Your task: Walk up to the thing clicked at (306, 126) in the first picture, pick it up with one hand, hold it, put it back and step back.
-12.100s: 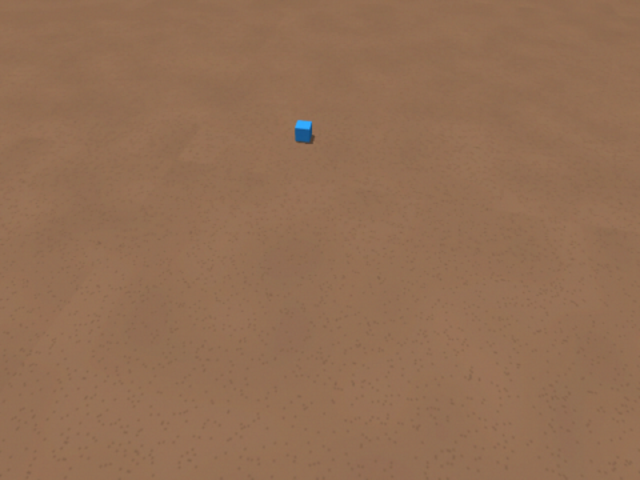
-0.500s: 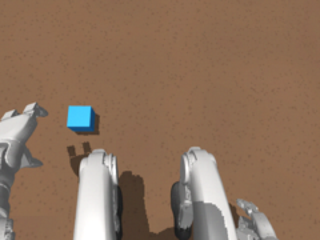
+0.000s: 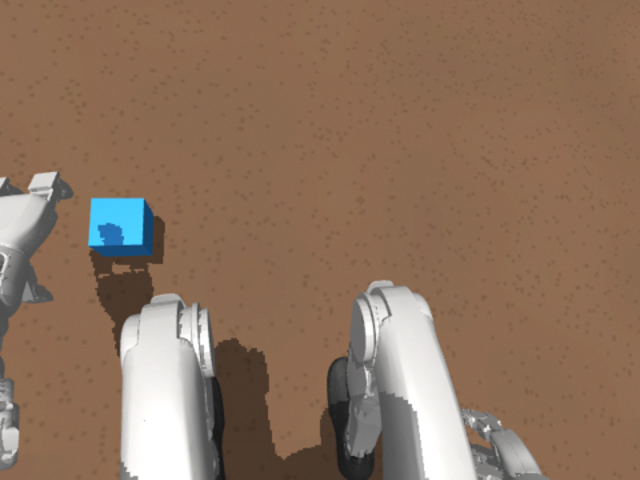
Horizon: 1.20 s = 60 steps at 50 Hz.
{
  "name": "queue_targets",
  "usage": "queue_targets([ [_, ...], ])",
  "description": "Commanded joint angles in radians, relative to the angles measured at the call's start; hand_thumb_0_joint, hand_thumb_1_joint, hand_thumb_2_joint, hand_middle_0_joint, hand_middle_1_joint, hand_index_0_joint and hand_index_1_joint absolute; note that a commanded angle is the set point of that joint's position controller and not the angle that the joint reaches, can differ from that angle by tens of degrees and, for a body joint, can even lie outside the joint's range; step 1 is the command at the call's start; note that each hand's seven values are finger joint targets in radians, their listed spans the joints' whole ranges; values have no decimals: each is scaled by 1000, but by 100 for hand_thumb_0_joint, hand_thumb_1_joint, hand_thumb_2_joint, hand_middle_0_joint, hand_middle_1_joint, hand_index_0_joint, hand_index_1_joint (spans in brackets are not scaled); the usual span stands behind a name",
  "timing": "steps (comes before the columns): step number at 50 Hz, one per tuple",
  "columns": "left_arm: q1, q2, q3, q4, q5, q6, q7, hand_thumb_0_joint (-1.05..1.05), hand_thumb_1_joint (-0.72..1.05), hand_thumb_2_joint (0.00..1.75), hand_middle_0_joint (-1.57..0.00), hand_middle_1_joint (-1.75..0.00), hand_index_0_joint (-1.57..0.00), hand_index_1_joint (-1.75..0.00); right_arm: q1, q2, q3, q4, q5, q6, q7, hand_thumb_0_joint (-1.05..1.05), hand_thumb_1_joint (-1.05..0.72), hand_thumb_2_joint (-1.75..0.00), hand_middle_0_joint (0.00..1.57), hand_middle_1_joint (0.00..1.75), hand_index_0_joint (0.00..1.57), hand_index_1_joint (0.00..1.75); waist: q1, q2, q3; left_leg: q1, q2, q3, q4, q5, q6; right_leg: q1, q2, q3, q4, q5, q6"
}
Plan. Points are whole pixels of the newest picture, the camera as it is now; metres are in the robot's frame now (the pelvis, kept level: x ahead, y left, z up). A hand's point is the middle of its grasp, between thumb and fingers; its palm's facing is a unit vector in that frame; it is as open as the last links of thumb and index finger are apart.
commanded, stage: rise first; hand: left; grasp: from above
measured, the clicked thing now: (123, 228) +0.47 +0.28 -0.32
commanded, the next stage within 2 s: approach in 0.70 s
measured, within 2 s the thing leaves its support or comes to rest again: neither
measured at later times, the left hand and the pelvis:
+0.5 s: hand (51, 244) +0.41 +0.32 -0.18, palm faces -0.46 -0.07 -0.89, open 14.0 cm; pelvis +0.01 +0.00 -0.02, yaw -1 degrees
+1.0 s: hand (74, 232) +0.43 +0.31 -0.20, palm faces -0.46 -0.03 -0.89, open 14.1 cm; pelvis +0.01 +0.00 -0.03, yaw -1 degrees
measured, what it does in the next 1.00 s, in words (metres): stands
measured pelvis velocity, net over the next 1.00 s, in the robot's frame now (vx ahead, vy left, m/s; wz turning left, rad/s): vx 0.01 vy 0.00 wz -0.01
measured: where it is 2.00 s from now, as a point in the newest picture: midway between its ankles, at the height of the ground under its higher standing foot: (280, 448)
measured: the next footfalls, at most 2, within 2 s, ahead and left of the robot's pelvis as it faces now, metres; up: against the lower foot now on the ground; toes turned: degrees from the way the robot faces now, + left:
none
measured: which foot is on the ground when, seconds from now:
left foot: down 0.00-1.00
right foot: down 0.00-1.00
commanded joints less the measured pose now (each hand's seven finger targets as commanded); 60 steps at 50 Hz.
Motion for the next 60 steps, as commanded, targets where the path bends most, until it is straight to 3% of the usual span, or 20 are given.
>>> queue_targets([
  [1,-254,285,49,-121,7,-17,43,0,-52,97,-5,-98,-7,-96,164,-227,-74,-27,-7,-8,-13,0,-90,-90,20,30,20,30,7,214,-614,523,-36,53,-254,33,12,199,35,-68,-236,68,-62],
  [7,-258,319,80,-146,36,-43,73,0,-50,95,-6,-100,-9,-97,182,-224,-71,-17,-19,6,-5,0,-90,-90,20,30,20,30,2,209,-676,526,-40,72,-201,166,14,265,44,-66,-213,188,-57],
  [18,-279,310,66,-95,75,-46,115,0,-50,95,-6,-100,-8,-97,165,-229,-71,-10,-33,12,-1,0,-90,-90,20,30,20,30,-10,240,-648,521,-35,53,-199,97,11,183,46,-79,-182,123,-61],
  [25,-302,325,60,-56,97,-47,133,0,-50,96,-6,-100,-8,-97,171,-230,-60,-3,-39,9,0,0,-90,-90,20,30,20,30,-26,226,-632,481,-39,65,-173,103,17,197,47,-73,-182,136,-60],
  [34,-306,318,51,-33,109,-48,150,0,-51,96,-6,-100,-8,-97,161,-230,-54,-2,-45,1,1,0,-90,-90,20,30,20,30,-32,261,-595,471,-41,60,-179,64,14,155,43,-81,-164,99,-58],
  [37,-308,337,68,-39,110,-50,155,0,-51,97,-6,-99,-8,-97,171,-234,-53,1,-45,2,1,0,-90,-90,20,30,20,30,-34,237,-629,486,-40,63,-158,115,16,185,44,-78,-162,147,-55],
  [40,-315,335,60,-22,109,-50,154,0,-58,105,-8,-96,-5,-99,168,-232,-53,4,-47,1,3,0,-90,-90,20,30,20,30,-42,233,-615,464,-41,64,-151,103,17,175,45,-75,-164,141,-58],
  [42,-334,332,60,-49,107,-53,160,0,-50,94,-5,-100,-9,-97,182,-231,-55,6,-52,0,3,0,-90,-89,20,30,20,30,-49,221,-640,457,-41,70,-140,120,18,212,45,-72,-171,161,-54],
  [47,-438,228,-34,-5,106,-43,174,0,-50,95,-6,-101,-9,-97,197,-231,-48,22,-56,-12,3,0,-90,-89,20,30,20,30,-104,238,-611,459,-35,58,-132,103,15,153,50,-80,-171,152,-56],
  [49,-496,182,-74,39,112,-39,183,0,-50,96,-6,-100,-9,-97,214,-235,-38,34,-63,-16,3,0,-90,-89,20,30,20,30,-149,209,-588,426,-36,51,-117,90,17,149,52,-90,-172,143,-51],
  [50,-494,163,-90,81,115,-31,190,0,-49,95,-6,-102,-9,-98,214,-235,-35,37,-62,-21,3,0,-90,-89,20,30,20,30,-147,196,-572,423,-36,50,-117,84,17,140,54,-90,-176,140,-53],
  [53,-513,199,-73,120,130,-6,222,0,-50,97,-6,-101,-9,-98,219,-246,-17,39,-68,-34,6,0,-89,-89,20,30,20,30,-145,250,-585,461,-35,47,-117,122,11,143,54,-102,-144,173,-53],
  [57,-494,323,34,161,161,49,277,0,-48,95,-7,-102,-11,-98,207,-255,6,18,-76,-37,10,0,-90,-89,20,30,20,30,-110,311,-621,450,-35,66,-116,142,10,184,54,-97,-122,199,-56],
  [60,-484,352,60,132,168,94,293,0,-48,94,-6,-103,-10,-98,189,-256,13,-4,-79,-38,18,0,-90,-89,20,30,20,30,-109,365,-659,486,-31,74,-120,155,9,199,55,-95,-105,222,-61],
])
